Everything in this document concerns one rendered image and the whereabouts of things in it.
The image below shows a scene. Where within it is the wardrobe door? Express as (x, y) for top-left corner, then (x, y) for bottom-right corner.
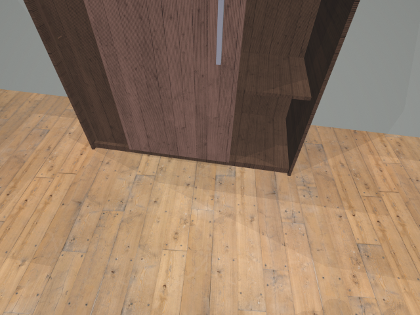
(84, 0), (247, 163)
(42, 0), (128, 144)

